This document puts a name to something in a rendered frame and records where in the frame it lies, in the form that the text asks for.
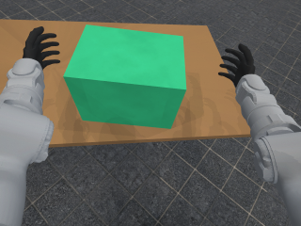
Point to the left robot forearm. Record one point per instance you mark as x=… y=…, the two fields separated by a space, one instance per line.
x=25 y=85

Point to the robot right hand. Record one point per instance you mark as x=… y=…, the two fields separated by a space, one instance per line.
x=245 y=64

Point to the right robot forearm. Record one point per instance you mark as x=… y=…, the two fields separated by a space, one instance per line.
x=260 y=109

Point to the robot left hand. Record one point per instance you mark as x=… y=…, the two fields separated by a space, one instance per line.
x=33 y=47

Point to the right robot upper arm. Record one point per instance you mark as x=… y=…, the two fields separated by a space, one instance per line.
x=277 y=159

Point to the table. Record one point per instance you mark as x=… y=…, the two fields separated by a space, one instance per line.
x=208 y=109

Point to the carton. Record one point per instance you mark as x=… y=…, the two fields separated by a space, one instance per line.
x=126 y=76

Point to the left robot upper arm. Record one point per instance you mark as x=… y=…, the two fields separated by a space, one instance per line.
x=24 y=138

